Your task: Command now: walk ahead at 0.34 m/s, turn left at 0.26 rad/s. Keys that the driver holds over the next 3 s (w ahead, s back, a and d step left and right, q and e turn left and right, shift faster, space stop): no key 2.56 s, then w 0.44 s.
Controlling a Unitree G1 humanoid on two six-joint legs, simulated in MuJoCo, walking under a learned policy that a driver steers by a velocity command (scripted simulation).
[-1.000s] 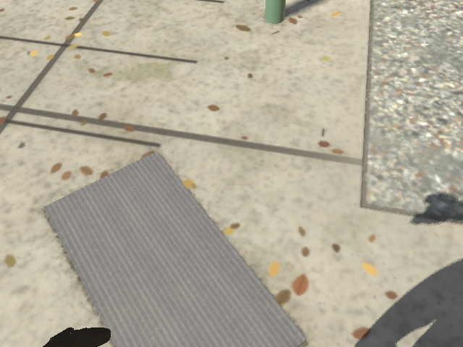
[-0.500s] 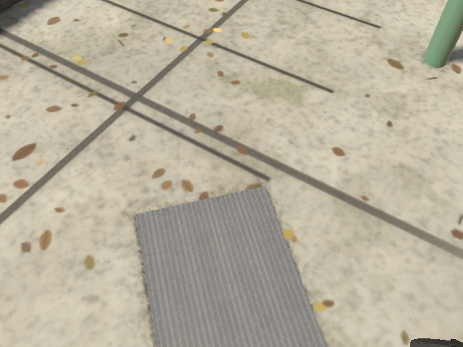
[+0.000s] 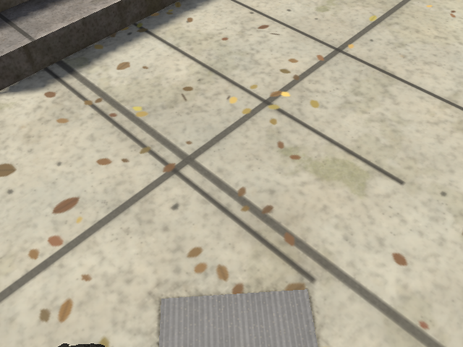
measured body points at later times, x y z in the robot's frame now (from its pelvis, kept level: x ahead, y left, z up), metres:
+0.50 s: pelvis +0.12 +0.01 +0.01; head +0.13 +0.02 +0.46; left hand +0.21 +0.27 -0.13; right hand +0.32 -0.22 -0.08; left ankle +0.16 +0.13 -0.73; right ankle +0.07 -0.11 -0.73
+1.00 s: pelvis +0.12 +0.02 +0.01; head +0.13 +0.02 +0.46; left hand +0.15 +0.29 -0.14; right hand +0.26 -0.23 -0.11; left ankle +0.16 +0.13 -0.73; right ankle +0.07 -0.11 -0.73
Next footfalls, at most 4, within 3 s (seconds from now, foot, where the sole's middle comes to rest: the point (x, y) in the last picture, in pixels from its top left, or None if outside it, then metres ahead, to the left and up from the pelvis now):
0.30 left None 0.20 0.13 -0.76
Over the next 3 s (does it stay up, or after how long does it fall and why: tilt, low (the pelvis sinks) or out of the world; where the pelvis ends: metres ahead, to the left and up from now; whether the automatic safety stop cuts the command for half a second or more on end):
stays up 0.24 0.05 0.02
